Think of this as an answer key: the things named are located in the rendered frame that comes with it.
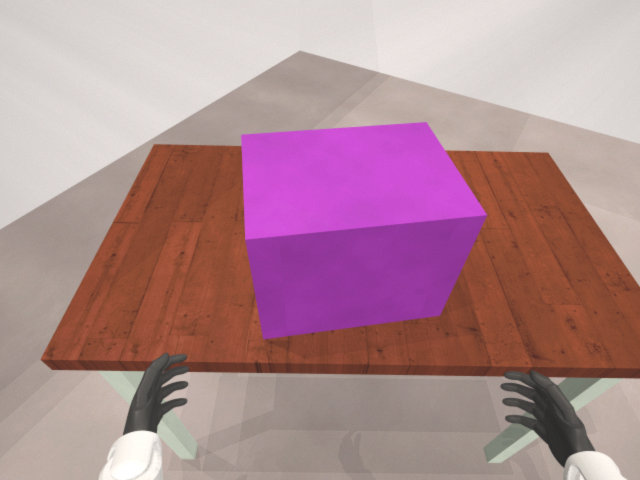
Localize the carton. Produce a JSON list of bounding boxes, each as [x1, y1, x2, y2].
[[241, 122, 487, 339]]

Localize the robot left hand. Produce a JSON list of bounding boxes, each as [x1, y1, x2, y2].
[[123, 353, 189, 435]]

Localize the robot right hand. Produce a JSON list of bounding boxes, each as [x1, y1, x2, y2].
[[501, 370, 595, 468]]

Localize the robot left forearm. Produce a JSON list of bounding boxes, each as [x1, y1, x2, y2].
[[99, 431, 163, 480]]

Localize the robot right forearm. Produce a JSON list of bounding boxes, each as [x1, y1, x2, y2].
[[563, 451, 627, 480]]

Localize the table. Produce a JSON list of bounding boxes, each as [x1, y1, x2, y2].
[[40, 144, 640, 463]]

